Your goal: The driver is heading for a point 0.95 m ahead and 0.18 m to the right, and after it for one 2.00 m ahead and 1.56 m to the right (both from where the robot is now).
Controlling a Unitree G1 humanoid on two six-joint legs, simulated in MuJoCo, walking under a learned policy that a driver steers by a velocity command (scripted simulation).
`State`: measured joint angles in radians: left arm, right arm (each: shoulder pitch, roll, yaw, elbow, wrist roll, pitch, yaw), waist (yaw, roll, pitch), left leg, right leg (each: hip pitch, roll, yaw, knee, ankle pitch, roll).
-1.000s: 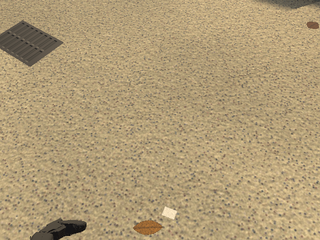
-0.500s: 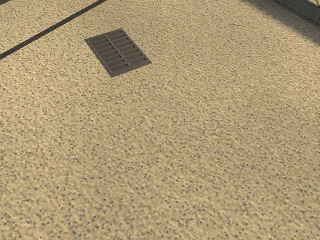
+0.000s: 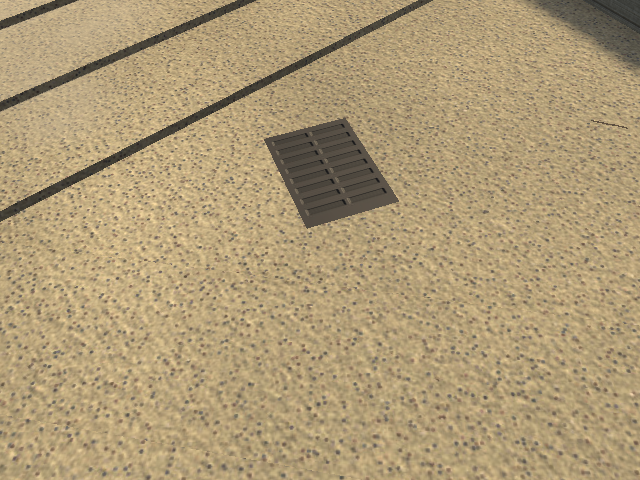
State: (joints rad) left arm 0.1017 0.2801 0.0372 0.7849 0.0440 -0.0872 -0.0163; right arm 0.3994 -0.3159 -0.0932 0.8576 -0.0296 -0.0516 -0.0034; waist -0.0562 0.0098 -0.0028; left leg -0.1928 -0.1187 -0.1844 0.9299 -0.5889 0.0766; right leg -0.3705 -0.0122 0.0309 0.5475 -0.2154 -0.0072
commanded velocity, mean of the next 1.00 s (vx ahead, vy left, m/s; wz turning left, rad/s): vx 0.50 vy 0.00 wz -0.08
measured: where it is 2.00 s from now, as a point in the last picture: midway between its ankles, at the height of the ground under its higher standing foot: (402, 298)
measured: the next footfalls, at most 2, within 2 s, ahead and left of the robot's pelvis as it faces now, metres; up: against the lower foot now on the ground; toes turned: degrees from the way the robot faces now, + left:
left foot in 0.44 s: +0.39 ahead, +0.06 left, +0.00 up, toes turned +4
right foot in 1.06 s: +0.67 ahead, -0.12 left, -0.04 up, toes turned -17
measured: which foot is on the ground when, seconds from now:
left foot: up 0.00-0.42, down 0.44-1.00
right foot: down 0.00-0.46, up 0.48-1.00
